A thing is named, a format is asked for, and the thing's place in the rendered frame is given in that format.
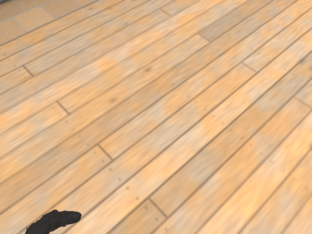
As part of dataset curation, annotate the left robot hand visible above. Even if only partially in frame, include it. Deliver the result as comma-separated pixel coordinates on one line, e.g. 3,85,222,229
25,210,81,234

